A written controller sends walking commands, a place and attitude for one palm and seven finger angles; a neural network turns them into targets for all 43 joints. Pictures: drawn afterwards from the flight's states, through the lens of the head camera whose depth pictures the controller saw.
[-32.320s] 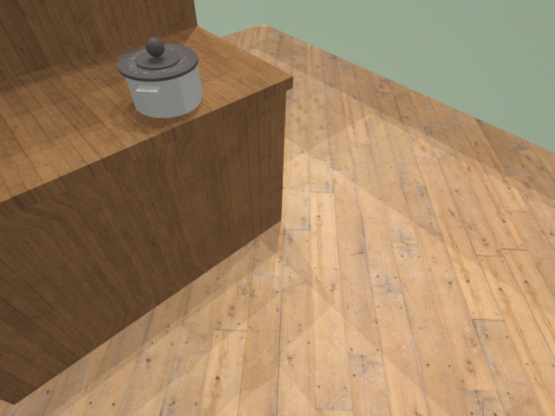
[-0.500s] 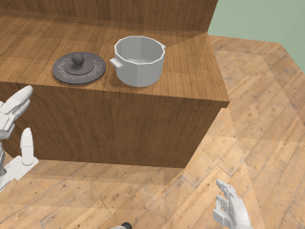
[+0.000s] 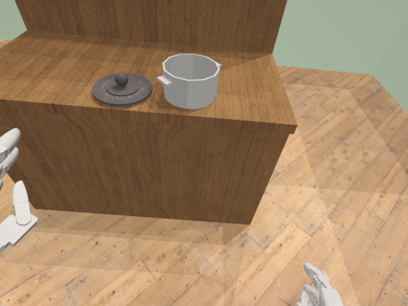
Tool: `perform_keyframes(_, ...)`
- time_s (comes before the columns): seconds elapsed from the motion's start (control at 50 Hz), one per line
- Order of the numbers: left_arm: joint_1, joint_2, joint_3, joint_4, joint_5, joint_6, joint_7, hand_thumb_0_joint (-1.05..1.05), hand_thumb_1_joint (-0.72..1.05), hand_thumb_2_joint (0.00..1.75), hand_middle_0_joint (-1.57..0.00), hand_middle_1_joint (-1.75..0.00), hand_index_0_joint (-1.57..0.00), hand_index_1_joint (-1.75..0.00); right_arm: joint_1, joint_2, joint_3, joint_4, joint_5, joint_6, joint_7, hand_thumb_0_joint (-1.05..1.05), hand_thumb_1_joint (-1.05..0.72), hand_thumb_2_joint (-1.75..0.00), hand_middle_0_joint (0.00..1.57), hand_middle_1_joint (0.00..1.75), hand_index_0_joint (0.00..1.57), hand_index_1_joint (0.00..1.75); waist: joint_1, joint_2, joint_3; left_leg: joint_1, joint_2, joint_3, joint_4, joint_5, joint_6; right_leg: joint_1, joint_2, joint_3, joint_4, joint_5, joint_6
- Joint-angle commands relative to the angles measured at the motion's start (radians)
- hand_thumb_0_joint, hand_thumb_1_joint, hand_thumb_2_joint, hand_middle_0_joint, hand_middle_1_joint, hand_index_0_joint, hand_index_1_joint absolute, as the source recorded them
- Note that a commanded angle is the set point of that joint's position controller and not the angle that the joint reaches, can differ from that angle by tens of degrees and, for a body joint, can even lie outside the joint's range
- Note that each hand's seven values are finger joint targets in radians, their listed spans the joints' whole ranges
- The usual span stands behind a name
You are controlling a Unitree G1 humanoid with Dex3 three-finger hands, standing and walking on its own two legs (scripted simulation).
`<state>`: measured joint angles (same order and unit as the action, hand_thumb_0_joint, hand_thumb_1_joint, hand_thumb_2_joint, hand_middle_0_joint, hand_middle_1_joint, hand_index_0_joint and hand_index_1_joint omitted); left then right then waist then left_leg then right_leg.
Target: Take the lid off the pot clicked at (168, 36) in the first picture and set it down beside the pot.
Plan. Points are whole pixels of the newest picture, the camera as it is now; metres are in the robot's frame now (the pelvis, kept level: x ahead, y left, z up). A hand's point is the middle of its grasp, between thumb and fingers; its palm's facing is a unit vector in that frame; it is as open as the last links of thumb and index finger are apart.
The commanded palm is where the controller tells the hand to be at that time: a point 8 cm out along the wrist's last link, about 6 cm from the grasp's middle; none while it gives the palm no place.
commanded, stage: stop stepping back and stand still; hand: left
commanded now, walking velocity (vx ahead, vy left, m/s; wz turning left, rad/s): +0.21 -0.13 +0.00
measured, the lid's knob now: (121, 79) +0.80 +0.29 +0.03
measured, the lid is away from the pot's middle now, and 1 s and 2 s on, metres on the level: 0.24 0.24 0.24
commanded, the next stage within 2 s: let the arm hang, fingers relaxed in 0.18 s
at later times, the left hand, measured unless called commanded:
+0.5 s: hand (105, 304) +0.17 +0.20 -0.13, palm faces +0.10 -0.97 -0.22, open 7.4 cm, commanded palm none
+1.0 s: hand out of the picture +0.09 +0.18 -0.16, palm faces +0.13 -0.96 -0.25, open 7.3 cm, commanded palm none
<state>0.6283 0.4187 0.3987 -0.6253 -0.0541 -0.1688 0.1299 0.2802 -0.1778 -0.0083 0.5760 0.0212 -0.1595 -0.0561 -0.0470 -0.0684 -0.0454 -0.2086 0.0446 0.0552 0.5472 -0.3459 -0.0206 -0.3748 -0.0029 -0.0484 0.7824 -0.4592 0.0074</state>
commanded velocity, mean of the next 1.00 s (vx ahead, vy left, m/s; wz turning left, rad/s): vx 0.02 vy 0.00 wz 0.00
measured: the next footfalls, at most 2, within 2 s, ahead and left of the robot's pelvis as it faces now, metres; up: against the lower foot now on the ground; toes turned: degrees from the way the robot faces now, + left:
left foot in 0.32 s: +0.07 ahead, +0.11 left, +0.00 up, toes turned +9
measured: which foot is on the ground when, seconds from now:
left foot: down 0.00-0.08, up 0.10-0.30, down 0.32-1.00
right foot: down 0.00-1.00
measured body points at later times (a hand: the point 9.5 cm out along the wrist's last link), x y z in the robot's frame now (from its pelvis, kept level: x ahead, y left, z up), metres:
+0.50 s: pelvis +0.02 -0.01 -0.01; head +0.04 +0.01 +0.43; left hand +0.16 +0.25 -0.11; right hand +0.14 -0.25 -0.13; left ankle +0.03 +0.15 -0.73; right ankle +0.03 -0.15 -0.72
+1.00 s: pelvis +0.07 -0.02 +0.00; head +0.11 -0.03 +0.45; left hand +0.09 +0.23 -0.14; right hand +0.11 -0.25 -0.16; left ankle +0.03 +0.10 -0.73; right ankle +0.04 -0.14 -0.73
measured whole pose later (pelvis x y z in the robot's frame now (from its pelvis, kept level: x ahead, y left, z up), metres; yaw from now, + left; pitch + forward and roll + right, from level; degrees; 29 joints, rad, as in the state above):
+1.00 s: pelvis +0.07 -0.02 +0.00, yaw +7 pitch +1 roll +0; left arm 0.23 0.18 0.03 1.02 0.01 0.00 0.03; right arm 0.29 -0.16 -0.04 1.00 -0.01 0.03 -0.02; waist -0.02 0.03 0.06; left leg -0.22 0.04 0.03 0.54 -0.33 -0.02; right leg -0.17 0.02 0.00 0.50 -0.34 -0.01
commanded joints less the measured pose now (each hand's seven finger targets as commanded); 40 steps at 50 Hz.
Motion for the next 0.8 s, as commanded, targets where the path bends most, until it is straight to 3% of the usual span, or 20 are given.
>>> perform_keyframes(0.0, 0.037, 0.194, 0.134, -0.312, -0.002, -0.075, 0.031, 0.00, 0.90, 0.90, -0.20, -0.30, -0.20, -0.30, -0.129, -0.150, -0.031, -0.141, 0.004, -0.070, 0.016, 0.00, -0.90, -0.90, 0.20, 0.30, 0.20, 0.30, 0.060, 0.274, 0.010, -0.085, 0.184, -0.156, -0.136, 0.235, 0.140, 0.145, 0.019, -0.016, -0.206, 0.064, -0.012)
perform_keyframes(0.04, 0.031, 0.196, 0.147, -0.219, 0.002, -0.066, 0.035, 0.00, 0.90, 0.90, -0.20, -0.30, -0.20, -0.30, -0.126, -0.152, -0.039, -0.132, 0.001, -0.049, 0.011, 0.00, -0.90, -0.90, 0.20, 0.30, 0.20, 0.30, 0.061, 0.062, 0.010, -0.270, 0.064, -0.042, 0.092, 0.064, 0.091, 0.352, -0.031, 0.125, -0.375, 0.147, -0.052)
perform_keyframes(0.08, -0.077, 0.208, 0.142, -0.173, -0.010, -0.077, 0.028, 0.00, 0.90, 0.90, -0.20, -0.30, -0.20, -0.30, -0.157, -0.151, -0.059, -0.144, 0.006, -0.014, 0.010, 0.00, -0.90, -0.90, 0.20, 0.30, 0.20, 0.30, 0.043, -0.203, 0.024, -0.437, -0.055, -0.012, 0.493, -0.201, 0.042, 0.314, -0.328, 0.610, -0.548, 0.104, -0.201)
perform_keyframes(0.12, -0.113, 0.194, 0.157, -0.110, -0.006, -0.087, 0.024, 0.00, 0.90, 0.90, -0.20, -0.30, -0.20, -0.30, -0.113, -0.154, -0.061, -0.103, -0.007, 0.012, 0.008, 0.00, -0.90, -0.90, 0.20, 0.30, 0.20, 0.30, 0.028, -0.051, 0.054, -0.378, 0.001, -0.101, 0.549, -0.158, 0.046, 0.143, -0.320, 0.560, -0.594, -0.097, -0.209)
perform_keyframes(0.2, -0.120, 0.134, 0.099, -0.073, -0.001, -0.088, 0.011, 0.00, 0.90, 0.90, -0.20, -0.30, -0.20, -0.30, -0.161, -0.109, -0.020, -0.120, -0.005, 0.042, -0.004, 0.00, -0.90, -0.90, 0.20, 0.30, 0.20, 0.30, 0.027, -0.122, 0.062, -0.127, 0.009, -0.006, 0.210, -0.055, 0.054, 0.003, -0.241, 0.249, -0.536, 0.008, -0.170)
perform_keyframes(0.24, -0.144, 0.109, 0.059, -0.117, 0.003, -0.088, 0.016, 0.00, 0.90, 0.90, -0.20, -0.30, -0.20, -0.30, -0.162, -0.117, -0.019, -0.116, -0.012, 0.029, -0.013, 0.00, -0.90, -0.90, 0.20, 0.30, 0.20, 0.30, 0.019, -0.044, 0.058, 0.029, -0.024, 0.038, 0.004, 0.021, 0.060, -0.028, -0.186, 0.156, -0.495, -0.062, -0.122)
perform_keyframes(0.26, -0.235, -0.119, -0.305, 0.674, 0.100, 0.057, -0.088, 0.00, 0.90, 0.90, -0.20, -0.30, -0.20, -0.30, -0.004, -0.197, -0.086, 0.130, -0.010, -0.032, 0.088, 0.00, -0.90, -0.90, 0.20, 0.30, 0.20, 0.30, -0.107, 0.118, 0.057, 0.106, 0.131, -0.141, -0.038, 0.068, 0.091, -0.274, -0.199, -0.077, -0.124, -0.035, -0.062)
perform_keyframes(0.28, -0.199, -0.152, -0.268, 0.685, 0.103, 0.157, -0.120, 0.00, 0.90, 0.90, -0.20, -0.30, -0.20, -0.30, 0.039, -0.242, -0.085, 0.094, -0.035, 0.080, 0.090, 0.00, -0.90, -0.90, 0.20, 0.30, 0.20, 0.30, -0.055, 0.378, 0.103, -0.034, 0.270, -0.515, -0.208, 0.049, 0.186, -0.345, -0.016, -0.054, 0.206, -0.157, -0.001)
perform_keyframes(0.3, -0.215, -0.129, -0.249, 0.655, 0.101, 0.175, -0.122, 0.00, 0.90, 0.90, -0.20, -0.30, -0.20, -0.30, 0.045, -0.273, -0.090, 0.047, -0.041, 0.103, 0.072, 0.00, -0.90, -0.90, 0.20, 0.30, 0.20, 0.30, -0.063, 0.285, 0.096, -0.120, 0.341, -0.684, -0.251, 0.043, 0.277, -0.324, 0.010, 0.107, 0.397, -0.147, -0.004)
perform_keyframes(0.34, -0.293, -0.132, -0.289, 0.704, 0.106, 0.171, -0.127, 0.00, 0.90, 0.90, -0.20, -0.30, -0.20, -0.30, -0.043, -0.287, -0.108, -0.010, -0.073, 0.096, 0.056, 0.00, -0.90, -0.90, 0.20, 0.30, 0.20, 0.30, -0.012, 0.005, 0.037, -0.184, 0.328, -0.601, -0.165, 0.117, 0.290, -0.251, -0.064, 0.158, 0.394, -0.152, -0.004)
perform_keyframes(0.44, -0.317, -0.106, -0.322, 1.069, 0.081, 0.170, -0.143, 0.00, 0.90, 0.90, -0.20, -0.30, -0.20, -0.30, -0.077, -0.224, -0.064, 0.083, -0.069, 0.126, 0.039, 0.00, -0.90, -0.90, 0.20, 0.30, 0.20, 0.30, 0.071, 0.170, -0.077, -0.178, 0.069, -0.193, -0.010, 0.332, 0.094, 0.146, 0.037, 0.012, -0.150, 0.073, 0.009)
perform_keyframes(0.46, -0.298, -0.044, -0.311, 1.136, 0.079, 0.167, -0.135, 0.00, 0.90, 0.90, -0.20, -0.30, -0.20, -0.30, -0.068, -0.183, -0.059, 0.096, -0.054, 0.133, 0.039, 0.00, -0.90, -0.90, 0.20, 0.30, 0.20, 0.30, 0.079, 0.080, -0.090, -0.252, -0.005, -0.126, 0.089, 0.214, 0.048, 0.244, -0.021, 0.123, -0.253, 0.181, -0.015)
perform_keyframes(0.48, -0.259, 0.035, -0.296, 1.192, 0.080, 0.159, -0.125, 0.00, 0.90, 0.90, -0.20, -0.30, -0.20, -0.30, -0.065, -0.116, -0.052, 0.093, -0.038, 0.135, 0.038, 0.00, -0.90, -0.90, 0.20, 0.30, 0.20, 0.30, 0.093, -0.107, -0.085, -0.381, -0.084, -0.043, 0.259, -0.035, 0.008, 0.299, -0.213, 0.442, -0.377, 0.254, -0.073)
perform_keyframes(0.5, -0.294, 0.061, -0.304, 1.223, 0.078, 0.153, -0.120, 0.00, 0.90, 0.90, -0.20, -0.30, -0.20, -0.30, -0.063, -0.121, -0.055, 0.103, -0.033, 0.137, 0.042, 0.00, -0.90, -0.90, 0.20, 0.30, 0.20, 0.30, 0.079, -0.010, -0.055, -0.372, -0.063, -0.046, 0.338, -0.173, 0.004, 0.262, -0.333, 0.555, -0.441, 0.359, -0.159)
perform_keyframes(0.54, -0.375, 0.038, -0.319, 1.285, 0.080, 0.151, -0.121, 0.00, 0.90, 0.90, -0.20, -0.30, -0.20, -0.30, 0.011, -0.107, -0.060, 0.154, -0.030, 0.142, 0.051, 0.00, -0.90, -0.90, 0.20, 0.30, 0.20, 0.30, 0.013, 0.109, -0.045, -0.251, -0.047, -0.040, 0.364, -0.139, 0.011, 0.151, -0.257, 0.424, -0.424, 0.273, -0.182)
perform_keyframes(0.58, -0.461, -0.027, -0.329, 1.354, 0.072, 0.156, -0.106, 0.00, 0.90, 0.90, -0.20, -0.30, -0.20, -0.30, 0.051, -0.109, -0.061, 0.206, -0.031, 0.150, 0.047, 0.00, -0.90, -0.90, 0.20, 0.30, 0.20, 0.30, -0.026, -0.034, 0.037, -0.123, -0.007, -0.060, 0.188, 0.069, 0.030, 0.044, -0.182, 0.305, -0.352, 0.406, -0.140)
perform_keyframes(0.64, -0.348, -0.152, -0.342, 1.405, 0.057, 0.167, -0.106, 0.00, 0.90, 0.90, -0.20, -0.30, -0.20, -0.30, 0.096, -0.172, -0.068, 0.238, -0.043, 0.141, 0.032, 0.00, -0.90, -0.90, 0.20, 0.30, 0.20, 0.30, 0.020, 0.284, -0.028, 0.071, 0.197, -0.311, -0.083, 0.520, 0.157, -0.002, -0.002, 0.039, -0.096, 0.220, -0.022)
perform_keyframes(0.68, -0.399, -0.147, -0.349, 1.447, 0.053, 0.170, -0.109, 0.00, 0.90, 0.90, -0.20, -0.30, -0.20, -0.30, 0.114, -0.152, -0.066, 0.275, -0.049, 0.143, 0.017, 0.00, -0.90, -0.90, 0.20, 0.30, 0.20, 0.30, 0.002, 0.400, 0.026, 0.096, 0.246, -0.362, -0.171, 0.679, 0.229, -0.070, 0.013, 0.050, 0.052, -0.055, -0.007)
perform_keyframes(0.74, -0.407, -0.162, -0.355, 1.492, 0.048, 0.167, -0.118, 0.00, 0.90, 0.90, -0.20, -0.30, -0.20, -0.30, 0.116, -0.132, -0.058, 0.306, -0.048, 0.146, 0.009, 0.00, -0.90, -0.90, 0.20, 0.30, 0.20, 0.30, 0.020, 0.255, -0.011, 0.137, 0.212, -0.234, -0.117, 0.825, 0.202, 0.011, -0.006, 0.052, -0.051, -0.046, -0.013)
perform_keyframes(0.78, -0.351, -0.158, -0.356, 1.537, 0.052, 0.159, -0.120, 0.00, 0.90, 0.90, -0.20, -0.30, -0.20, -0.30, 0.078, -0.127, -0.059, 0.316, -0.032, 0.153, 0.012, 0.00, -0.90, -0.90, 0.20, 0.30, 0.20, 0.30, 0.051, 0.173, -0.050, 0.122, 0.135, -0.129, -0.052, 0.700, 0.121, 0.170, 0.008, 0.022, -0.310, 0.221, -0.006)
